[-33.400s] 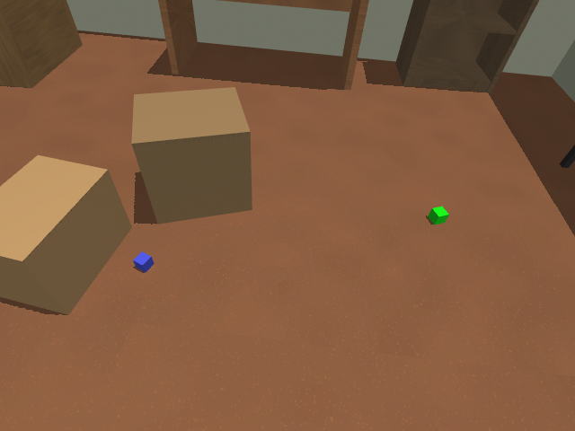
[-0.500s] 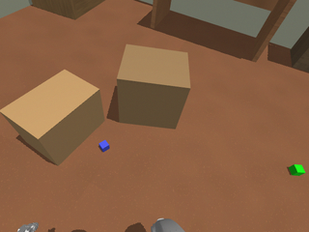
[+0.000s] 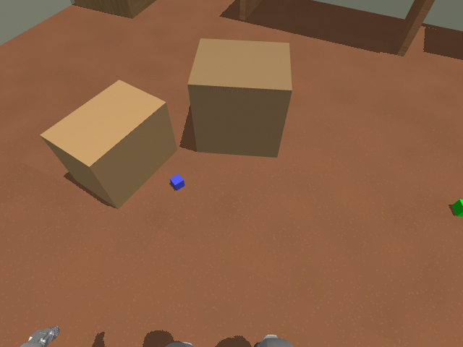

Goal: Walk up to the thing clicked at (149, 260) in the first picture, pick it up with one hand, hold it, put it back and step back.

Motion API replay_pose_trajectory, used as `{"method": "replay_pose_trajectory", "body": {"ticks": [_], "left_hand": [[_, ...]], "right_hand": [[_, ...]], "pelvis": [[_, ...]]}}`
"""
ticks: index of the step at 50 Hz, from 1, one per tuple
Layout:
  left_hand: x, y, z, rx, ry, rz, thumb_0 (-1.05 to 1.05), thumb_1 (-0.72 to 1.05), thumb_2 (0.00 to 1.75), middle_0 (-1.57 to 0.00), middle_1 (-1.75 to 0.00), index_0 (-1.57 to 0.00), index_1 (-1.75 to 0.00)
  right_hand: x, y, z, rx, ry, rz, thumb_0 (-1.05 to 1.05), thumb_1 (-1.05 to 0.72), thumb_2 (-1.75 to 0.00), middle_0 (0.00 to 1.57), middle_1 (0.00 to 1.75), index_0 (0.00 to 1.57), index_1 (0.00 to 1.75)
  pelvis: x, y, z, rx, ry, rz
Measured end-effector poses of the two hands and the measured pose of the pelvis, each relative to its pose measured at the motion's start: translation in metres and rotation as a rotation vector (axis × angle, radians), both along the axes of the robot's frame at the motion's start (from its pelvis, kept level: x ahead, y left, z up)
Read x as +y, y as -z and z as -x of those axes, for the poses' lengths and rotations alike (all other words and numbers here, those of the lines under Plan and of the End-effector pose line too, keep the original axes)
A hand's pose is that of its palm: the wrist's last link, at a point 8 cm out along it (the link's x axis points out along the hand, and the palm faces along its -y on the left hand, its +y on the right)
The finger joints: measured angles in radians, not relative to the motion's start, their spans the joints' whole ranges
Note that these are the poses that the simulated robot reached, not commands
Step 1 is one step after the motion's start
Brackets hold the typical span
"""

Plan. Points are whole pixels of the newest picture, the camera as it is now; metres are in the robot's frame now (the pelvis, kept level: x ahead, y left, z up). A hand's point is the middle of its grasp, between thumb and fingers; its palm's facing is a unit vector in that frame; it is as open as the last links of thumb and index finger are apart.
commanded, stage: step back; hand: left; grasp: from above
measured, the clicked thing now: (177, 182) +0.92 +0.26 -0.73
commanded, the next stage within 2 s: stand in 1.34 s
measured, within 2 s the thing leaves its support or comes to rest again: neither
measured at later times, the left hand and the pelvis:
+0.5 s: hand out of the picture -0.09 +0.26 -0.13, palm faces -0.03 -0.91 -0.40, open 7.4 cm; pelvis -0.14 -0.01 +0.01, yaw -3 degrees
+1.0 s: hand out of the picture -0.04 +0.26 -0.13, palm faces -0.03 -0.91 -0.41, open 7.4 cm; pelvis -0.13 -0.01 +0.00, yaw -1 degrees
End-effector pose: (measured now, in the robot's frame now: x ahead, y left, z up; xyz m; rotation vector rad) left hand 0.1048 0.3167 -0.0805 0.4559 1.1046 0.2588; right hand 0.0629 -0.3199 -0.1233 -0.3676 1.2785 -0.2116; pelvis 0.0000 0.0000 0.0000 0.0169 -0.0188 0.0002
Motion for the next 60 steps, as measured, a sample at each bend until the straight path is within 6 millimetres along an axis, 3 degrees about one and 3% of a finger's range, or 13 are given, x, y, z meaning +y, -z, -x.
{"method": "replay_pose_trajectory", "body": {"ticks": [4,8,14,19,23,27,32,37,41,45,50,55,60], "left_hand": [[0.013,0.016,0.016,-0.051,-0.006,0.018,0.01,0.9,0.9,-0.21,-0.3,-0.21,-0.3],[0.011,0.023,0.049,-0.012,-0.026,0.058,0.01,0.9,0.9,-0.2,-0.3,-0.2,-0.3],[0.0,0.02,0.103,0.018,-0.032,0.096,0.01,0.9,0.9,-0.21,-0.3,-0.2,-0.3],[-0.011,0.025,0.153,0.056,-0.015,0.072,0.01,0.9,0.9,-0.2,-0.3,-0.2,-0.3],[-0.019,0.018,0.192,0.083,-0.028,0.078,0.01,0.9,0.9,-0.21,-0.3,-0.21,-0.3],[-0.015,0.012,0.21,0.084,-0.052,0.078,0.01,0.9,0.9,-0.21,-0.3,-0.21,-0.3],[0.003,0.014,0.217,0.069,-0.066,0.087,0.01,0.9,0.9,-0.21,-0.3,-0.21,-0.3],[0.015,0.02,0.215,0.108,-0.051,0.093,0.01,0.9,0.9,-0.21,-0.3,-0.2,-0.3],[0.015,0.017,0.199,0.097,-0.02,0.096,0.01,0.9,0.9,-0.2,-0.3,-0.2,-0.3],[0.007,0.013,0.176,0.061,0.006,0.087,0.01,0.9,0.9,-0.2,-0.3,-0.2,-0.3],[-0.011,0.012,0.157,0.008,0.001,0.069,0.01,0.9,0.9,-0.2,-0.3,-0.2,-0.3],[-0.022,0.007,0.148,-0.002,-0.023,0.088,0.01,0.9,0.9,-0.21,-0.3,-0.21,-0.3],[-0.016,0.012,0.135,0.003,-0.043,0.105,0.01,0.9,0.9,-0.21,-0.3,-0.21,-0.3]], "right_hand": [[0.014,0.004,0.037,0.038,-0.023,0.012,0.0,-0.9,-0.9,0.2,0.3,0.2,0.3],[0.027,-0.01,0.064,0.014,-0.027,-0.007,0.0,-0.9,-0.9,0.2,0.3,0.2,0.3],[0.022,-0.025,0.075,-0.085,-0.041,0.003,0.0,-0.9,-0.9,0.2,0.3,0.2,0.3],[0.006,-0.017,0.081,-0.187,-0.034,-0.004,0.0,-0.9,-0.9,0.2,0.3,0.2,0.3],[0.006,-0.017,0.104,-0.18,-0.011,-0.029,0.0,-0.9,-0.9,0.2,0.3,0.2,0.3],[0.007,-0.015,0.131,-0.136,-0.001,-0.044,0.0,-0.9,-0.9,0.2,0.3,0.2,0.3],[0.016,-0.012,0.157,-0.053,-0.021,-0.03,0.0,-0.9,-0.9,0.2,0.3,0.2,0.3],[0.031,-0.019,0.17,-0.067,0.005,-0.032,0.0,-0.9,-0.9,0.2,0.3,0.2,0.3],[0.029,-0.026,0.177,-0.076,0.027,-0.028,0.0,-0.9,-0.9,0.2,0.3,0.2,0.3],[0.015,-0.022,0.179,-0.069,0.05,-0.025,0.0,-0.9,-0.9,0.2,0.3,0.2,0.3],[-0.001,-0.006,0.164,-0.042,0.062,-0.025,0.0,-0.9,-0.9,0.2,0.3,0.2,0.3],[0.001,-0.006,0.139,-0.041,0.029,-0.04,0.0,-0.9,-0.9,0.2,0.3,0.2,0.3],[0.01,-0.007,0.117,-0.031,-0.004,-0.036,0.0,-0.9,-0.9,0.2,0.3,0.2,0.3]], "pelvis": [[0.008,0.01,0.036,-0.028,-0.029,-0.025],[0.011,0.002,0.061,-0.041,-0.025,0.006],[0.005,-0.006,0.096,-0.012,0.003,0.03],[-0.004,0.004,0.129,-0.031,0.044,0.044],[-0.007,-0.003,0.141,-0.041,0.055,0.027],[-0.004,-0.008,0.148,-0.033,0.036,0.012],[0.008,-0.006,0.155,-0.022,-0.008,0.015],[0.016,-0.008,0.156,-0.028,0.016,-0.006],[0.012,-0.012,0.151,-0.028,0.029,0.004],[0.003,-0.01,0.146,-0.032,0.031,0.004],[-0.01,-0.002,0.134,-0.038,0.018,0.032],[-0.01,-0.008,0.12,-0.028,0.012,0.015],[-0.002,-0.007,0.107,-0.021,-0.009,0.016]]}}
